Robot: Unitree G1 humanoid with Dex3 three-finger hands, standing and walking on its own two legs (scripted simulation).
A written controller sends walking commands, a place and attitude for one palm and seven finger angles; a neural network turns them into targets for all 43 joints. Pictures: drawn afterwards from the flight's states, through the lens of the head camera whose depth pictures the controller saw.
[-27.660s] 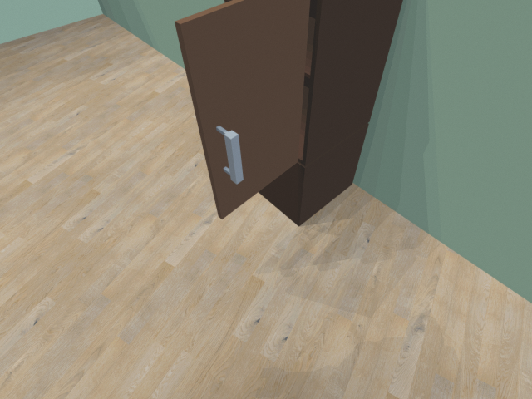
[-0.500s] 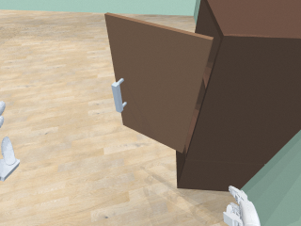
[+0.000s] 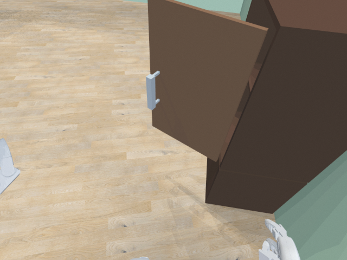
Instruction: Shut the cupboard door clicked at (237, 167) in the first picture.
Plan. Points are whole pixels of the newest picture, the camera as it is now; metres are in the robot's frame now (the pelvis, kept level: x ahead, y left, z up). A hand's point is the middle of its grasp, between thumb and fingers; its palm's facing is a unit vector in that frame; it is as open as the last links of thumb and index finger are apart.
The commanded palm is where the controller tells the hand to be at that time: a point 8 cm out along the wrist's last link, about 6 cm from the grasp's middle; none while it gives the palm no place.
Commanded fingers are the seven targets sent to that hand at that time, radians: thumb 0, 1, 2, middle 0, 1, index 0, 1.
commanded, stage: step back with the hand held close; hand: left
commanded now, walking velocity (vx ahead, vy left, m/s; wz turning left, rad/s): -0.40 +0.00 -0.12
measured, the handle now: (154, 90) +0.73 +0.12 -0.06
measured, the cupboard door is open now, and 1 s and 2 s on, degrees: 64 64 64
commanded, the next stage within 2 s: stop stepping back and stand still in 0.26 s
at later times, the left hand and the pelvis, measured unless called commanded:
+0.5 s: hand (16, 236) +0.12 +0.20 +0.21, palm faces +0.23 -0.78 -0.58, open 7.4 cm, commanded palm +0.07 +0.25 +0.19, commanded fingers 0.00 0.90 0.90 -0.20 -0.30 -0.20 -0.30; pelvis -0.11 -0.03 +0.01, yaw -7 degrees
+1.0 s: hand out of the picture +0.01 +0.25 +0.20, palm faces +0.47 -0.79 -0.39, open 7.4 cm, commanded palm -0.06 +0.28 +0.19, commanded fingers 0.00 0.90 0.90 -0.20 -0.30 -0.20 -0.30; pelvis -0.22 -0.01 +0.01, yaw -4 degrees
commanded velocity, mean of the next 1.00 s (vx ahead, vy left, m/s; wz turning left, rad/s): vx -0.05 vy -0.01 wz -0.02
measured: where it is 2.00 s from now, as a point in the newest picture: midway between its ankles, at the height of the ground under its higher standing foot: outside the picture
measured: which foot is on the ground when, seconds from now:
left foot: down 0.00-0.36, up 0.38-0.42, down 0.44-0.70, up 0.72-0.92, down 0.94-1.00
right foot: up 0.00-0.22, down 0.24-1.00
